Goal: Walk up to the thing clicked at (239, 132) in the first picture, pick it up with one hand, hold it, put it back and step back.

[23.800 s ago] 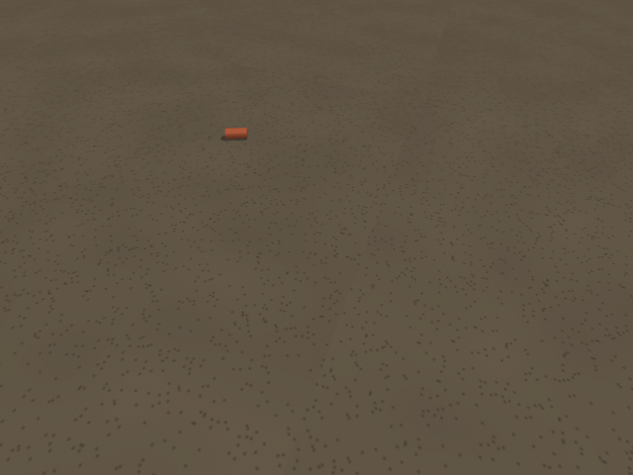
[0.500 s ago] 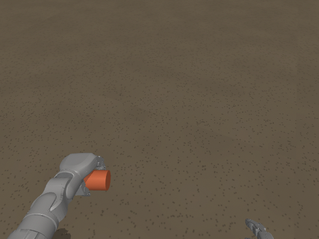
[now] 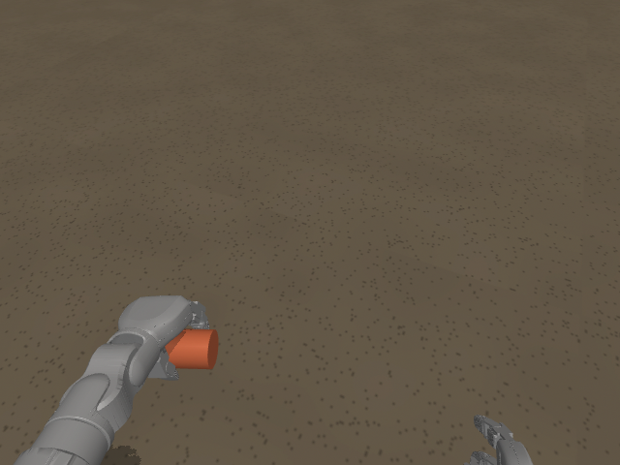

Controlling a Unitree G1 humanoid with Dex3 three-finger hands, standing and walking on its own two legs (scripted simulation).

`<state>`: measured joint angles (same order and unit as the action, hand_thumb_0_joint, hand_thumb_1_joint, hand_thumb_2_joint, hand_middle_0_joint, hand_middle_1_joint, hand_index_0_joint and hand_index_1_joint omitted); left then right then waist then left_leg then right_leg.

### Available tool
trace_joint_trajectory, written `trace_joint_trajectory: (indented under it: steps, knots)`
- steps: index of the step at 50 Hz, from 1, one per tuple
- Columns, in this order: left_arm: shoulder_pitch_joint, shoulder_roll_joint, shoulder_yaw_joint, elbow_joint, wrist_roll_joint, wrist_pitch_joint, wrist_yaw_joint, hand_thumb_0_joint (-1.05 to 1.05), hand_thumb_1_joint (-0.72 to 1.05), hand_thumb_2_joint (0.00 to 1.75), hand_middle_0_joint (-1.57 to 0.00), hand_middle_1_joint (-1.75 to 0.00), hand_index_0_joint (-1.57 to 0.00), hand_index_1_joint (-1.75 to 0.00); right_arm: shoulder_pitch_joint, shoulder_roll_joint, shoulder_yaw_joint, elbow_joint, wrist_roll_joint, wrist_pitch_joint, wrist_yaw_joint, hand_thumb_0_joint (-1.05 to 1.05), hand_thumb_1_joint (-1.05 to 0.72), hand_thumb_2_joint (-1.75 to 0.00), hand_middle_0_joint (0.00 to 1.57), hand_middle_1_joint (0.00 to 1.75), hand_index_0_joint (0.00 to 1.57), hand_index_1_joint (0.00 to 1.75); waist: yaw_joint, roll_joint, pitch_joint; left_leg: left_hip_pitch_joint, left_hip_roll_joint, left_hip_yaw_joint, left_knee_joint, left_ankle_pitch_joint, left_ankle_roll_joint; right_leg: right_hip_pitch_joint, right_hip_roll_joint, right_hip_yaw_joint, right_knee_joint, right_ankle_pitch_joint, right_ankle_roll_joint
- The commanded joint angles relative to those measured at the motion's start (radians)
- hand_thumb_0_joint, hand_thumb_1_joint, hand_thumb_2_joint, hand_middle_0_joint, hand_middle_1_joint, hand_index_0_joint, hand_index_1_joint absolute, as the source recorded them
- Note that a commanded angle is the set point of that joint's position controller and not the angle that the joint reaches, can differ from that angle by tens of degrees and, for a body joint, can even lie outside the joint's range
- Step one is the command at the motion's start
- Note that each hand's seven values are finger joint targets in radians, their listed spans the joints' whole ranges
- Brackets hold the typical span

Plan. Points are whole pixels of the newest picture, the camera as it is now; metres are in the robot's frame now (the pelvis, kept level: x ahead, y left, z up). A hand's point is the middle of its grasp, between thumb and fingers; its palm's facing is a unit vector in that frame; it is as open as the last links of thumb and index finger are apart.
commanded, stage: hold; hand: left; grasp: from above
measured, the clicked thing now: (173, 348) +0.30 +0.22 -0.05
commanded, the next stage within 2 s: crouch in 0.54 s
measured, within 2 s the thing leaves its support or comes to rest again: neither
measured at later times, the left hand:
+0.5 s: hand (170, 339) +0.30 +0.22 -0.02, palm faces -0.44 -0.05 -0.89, open 8.6 cm
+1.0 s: hand (179, 361) +0.30 +0.22 -0.09, palm faces -0.44 -0.01 -0.90, open 8.6 cm
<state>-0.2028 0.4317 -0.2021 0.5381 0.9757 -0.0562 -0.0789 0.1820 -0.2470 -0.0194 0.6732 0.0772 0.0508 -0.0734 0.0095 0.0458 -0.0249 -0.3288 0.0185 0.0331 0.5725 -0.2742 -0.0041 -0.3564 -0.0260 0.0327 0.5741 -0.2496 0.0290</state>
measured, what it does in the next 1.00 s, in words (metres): stands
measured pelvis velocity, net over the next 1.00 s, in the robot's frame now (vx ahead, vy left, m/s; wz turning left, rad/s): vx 0.00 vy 0.00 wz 0.02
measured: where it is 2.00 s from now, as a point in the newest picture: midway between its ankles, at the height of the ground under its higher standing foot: outside the picture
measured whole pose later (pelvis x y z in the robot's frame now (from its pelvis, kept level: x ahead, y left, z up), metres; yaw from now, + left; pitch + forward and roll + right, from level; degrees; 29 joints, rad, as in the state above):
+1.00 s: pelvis +0.00 +0.00 -0.02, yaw +1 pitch +8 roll +0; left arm -0.31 0.41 -0.18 0.79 1.10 -0.14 0.13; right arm 0.16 -0.24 -0.04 0.67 0.04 0.10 -0.05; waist -0.02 0.00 -0.06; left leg -0.56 0.02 0.01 0.76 -0.34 -0.01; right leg -0.57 -0.02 0.01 0.75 -0.32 0.02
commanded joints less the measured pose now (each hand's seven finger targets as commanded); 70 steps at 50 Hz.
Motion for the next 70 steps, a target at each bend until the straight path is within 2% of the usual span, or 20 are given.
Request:
trace_joint_trajectory:
  steps: [1,3,8,11,22,24,27,31,33,37,40,44,46,50,53,60,63,64,67,70]
  knots:
    - [-0.289,0.211,0.121,-0.182,-0.003,-0.007,0.044,0.00,0.71,0.63,-1.07,-0.52,-1.08,-0.51,-0.101,-0.125,-0.040,-0.149,-0.004,-0.038,-0.014,0.00,-0.90,-0.90,0.20,0.30,0.20,0.30,0.007,-0.018,-0.211,0.110,-0.033,0.000,-0.103,0.138,0.013,0.073,0.050,-0.024,-0.105,0.081,-0.038]
    - [-0.283,0.187,0.100,-0.202,-0.008,-0.009,0.039,0.00,0.70,0.64,-1.07,-0.51,-1.08,-0.51,-0.110,-0.127,-0.041,-0.154,-0.005,-0.037,-0.013,0.00,-0.90,-0.90,0.20,0.30,0.20,0.30,0.002,-0.021,-0.208,0.123,-0.029,-0.004,-0.111,0.128,0.011,0.071,0.053,-0.026,-0.108,0.070,-0.039]
    - [-0.315,0.227,0.131,-0.211,-0.002,-0.015,0.043,0.00,0.68,0.64,-1.06,-0.51,-1.07,-0.51,-0.107,-0.122,-0.040,-0.144,-0.008,-0.030,-0.015,0.00,-0.91,-0.90,0.20,0.30,0.20,0.30,0.004,-0.009,-0.223,0.140,-0.034,0.001,-0.110,0.155,0.013,0.086,0.049,-0.021,-0.115,0.099,-0.036]
    - [-0.291,0.194,0.108,-0.202,0.002,-0.015,0.042,0.00,0.67,0.64,-1.05,-0.51,-1.05,-0.51,-0.103,-0.121,-0.041,-0.143,-0.007,-0.027,-0.015,0.00,-0.90,-0.90,0.20,0.30,0.20,0.30,-0.004,-0.029,-0.238,0.159,-0.033,-0.001,-0.105,0.201,0.014,0.092,0.051,-0.024,-0.108,0.143,-0.035]
    - [-0.300,0.204,0.115,-0.173,0.010,-0.013,0.046,0.00,0.70,0.65,-1.07,-0.51,-1.08,-0.51,-0.091,-0.125,-0.051,-0.134,-0.005,-0.010,-0.014,0.00,-0.90,-0.90,0.20,0.30,0.20,0.30,0.001,-0.021,-0.250,0.175,-0.036,0.007,-0.102,0.279,0.015,0.122,0.047,-0.026,-0.111,0.229,-0.035]
    - [-0.322,0.195,0.100,-0.168,0.009,-0.015,0.045,0.00,0.69,0.62,-1.06,-0.50,-1.07,-0.50,-0.089,-0.125,-0.051,-0.129,-0.005,-0.008,-0.014,0.00,-0.90,-0.90,0.20,0.30,0.20,0.30,-0.005,-0.037,-0.242,0.178,-0.034,0.004,-0.104,0.279,0.017,0.125,0.047,-0.029,-0.114,0.233,-0.032]
    - [-0.312,0.215,0.125,-0.150,0.008,-0.019,0.050,0.00,0.68,0.63,-1.05,-0.52,-1.06,-0.51,-0.089,-0.125,-0.049,-0.138,-0.003,-0.004,-0.013,0.00,-0.90,-0.90,0.20,0.30,0.20,0.30,0.007,-0.019,-0.226,0.164,-0.036,0.007,-0.115,0.245,0.015,0.120,0.047,-0.028,-0.124,0.192,-0.037]
    - [-0.293,0.189,0.102,-0.152,0.006,-0.021,0.048,0.00,0.70,0.65,-1.07,-0.53,-1.08,-0.52,-0.098,-0.125,-0.051,-0.147,-0.004,0.000,-0.010,0.00,-0.90,-0.90,0.20,0.30,0.20,0.30,0.001,-0.015,-0.220,0.173,-0.031,0.002,-0.122,0.249,0.012,0.113,0.050,-0.030,-0.121,0.188,-0.040]
    - [-0.275,0.187,0.103,-0.153,0.013,-0.021,0.049,0.00,0.66,0.52,-0.98,-0.52,-1.02,-0.49,-0.093,-0.124,-0.054,-0.149,-0.002,0.003,-0.010,0.00,-0.88,-0.90,0.20,0.30,0.20,0.30,0.005,-0.023,-0.230,0.176,-0.032,0.002,-0.118,0.273,0.013,0.126,0.049,-0.032,-0.119,0.215,-0.038]
    - [-0.264,0.169,0.101,-0.122,0.013,-0.028,0.066,0.00,0.69,0.58,-1.05,-0.50,-1.06,-0.49,-0.082,-0.126,-0.055,-0.148,-0.002,0.011,-0.009,0.00,-0.89,-0.90,0.20,0.30,0.20,0.30,-0.007,-0.056,-0.212,0.158,-0.033,0.004,-0.110,0.256,0.016,0.107,0.048,-0.032,-0.118,0.203,-0.036]
    - [-0.271,0.156,0.092,-0.038,0.037,-0.047,0.099,0.00,0.70,0.58,-1.08,-0.47,-1.09,-0.47,-0.082,-0.120,-0.050,-0.140,-0.009,0.016,-0.008,0.00,-0.90,-0.90,0.20,0.30,0.20,0.30,-0.027,-0.093,-0.162,0.099,-0.037,0.002,-0.081,0.206,0.020,0.047,0.042,-0.030,-0.104,0.164,-0.031]
    - [-0.338,0.157,0.104,0.022,0.082,-0.088,0.183,0.00,0.69,0.57,-1.07,-0.48,-1.08,-0.48,-0.056,-0.126,-0.056,-0.115,-0.028,0.026,0.001,0.00,-0.90,-0.90,0.20,0.30,0.20,0.30,-0.039,-0.075,-0.198,0.006,-0.040,0.002,0.021,0.176,0.014,-0.050,0.041,-0.032,-0.008,0.136,-0.036]
    - [-0.378,0.164,0.117,0.085,0.111,-0.098,0.234,0.00,0.72,0.56,-1.09,-0.47,-1.10,-0.46,-0.045,-0.133,-0.066,-0.103,-0.038,0.028,0.008,0.00,-0.90,-0.90,0.20,0.30,0.20,0.30,-0.045,-0.061,-0.234,-0.066,-0.043,0.005,0.104,0.156,0.008,-0.123,0.040,-0.033,0.064,0.120,-0.039]
    - [-0.479,0.124,0.082,0.217,0.178,-0.091,0.333,0.00,0.71,0.57,-1.09,-0.49,-1.10,-0.49,0.015,-0.139,-0.083,-0.084,-0.061,0.029,0.027,0.00,-0.90,-0.90,0.20,0.30,0.20,0.30,-0.078,-0.031,-0.331,-0.238,-0.038,0.000,0.297,0.113,0.004,-0.304,0.044,-0.030,0.233,0.090,-0.042]
    - [-0.526,0.119,0.080,0.322,0.201,-0.079,0.390,0.00,0.72,0.54,-1.09,-0.50,-1.10,-0.48,0.038,-0.153,-0.097,-0.085,-0.068,0.025,0.038,0.00,-0.91,-0.90,0.20,0.30,0.20,0.30,-0.083,-0.032,-0.375,-0.392,-0.039,-0.002,0.407,0.034,0.006,-0.426,0.041,-0.031,0.333,0.019,-0.045]
    - [-0.689,0.136,0.090,0.404,0.216,-0.055,0.456,0.00,0.78,0.55,-1.15,-0.44,-1.16,-0.44,0.085,-0.174,-0.116,-0.048,-0.092,-0.014,0.037,0.00,-0.90,-0.90,0.20,0.30,0.20,0.30,-0.110,0.035,-0.574,-0.602,-0.028,-0.047,0.628,-0.056,0.008,-0.712,0.046,-0.062,0.599,-0.072,-0.058]
    - [-0.742,0.159,0.111,0.410,0.222,-0.037,0.481,0.00,0.75,0.55,-1.13,-0.44,-1.13,-0.43,0.098,-0.179,-0.120,-0.038,-0.103,-0.030,0.030,0.00,-0.90,-0.90,0.20,0.30,0.20,0.30,-0.110,0.065,-0.638,-0.694,-0.025,-0.061,0.690,-0.129,0.003,-0.804,0.041,-0.068,0.688,-0.129,-0.063]
    - [-0.766,0.195,0.134,0.387,0.222,-0.031,0.487,0.00,0.75,0.56,-1.14,-0.43,-1.14,-0.43,0.105,-0.181,-0.122,-0.040,-0.103,-0.034,0.027,0.00,-0.90,-0.90,0.20,0.30,0.20,0.30,-0.104,0.074,-0.677,-0.706,-0.026,-0.062,0.707,-0.149,0.002,-0.813,0.040,-0.067,0.708,-0.147,-0.064]
    - [-0.804,0.177,0.129,0.443,0.215,-0.008,0.488,0.00,0.75,0.52,-1.12,-0.43,-1.13,-0.42,0.102,-0.177,-0.119,-0.021,-0.113,-0.049,0.024,0.00,-0.90,-0.90,0.20,0.30,0.20,0.30,-0.134,0.070,-0.663,-0.819,-0.025,-0.069,0.767,-0.203,0.003,-0.905,0.039,-0.067,0.774,-0.186,-0.063]
    - [-0.782,0.186,0.142,0.522,0.206,0.005,0.471,0.00,0.77,0.54,-1.14,-0.42,-1.15,-0.42,0.107,-0.180,-0.120,-0.014,-0.116,-0.060,0.028,0.00,-0.90,-0.90,0.20,0.30,0.20,0.30,-0.135,0.049,-0.667,-0.898,-0.027,-0.079,0.822,-0.254,0.005,-0.985,0.040,-0.075,0.842,-0.239,-0.068]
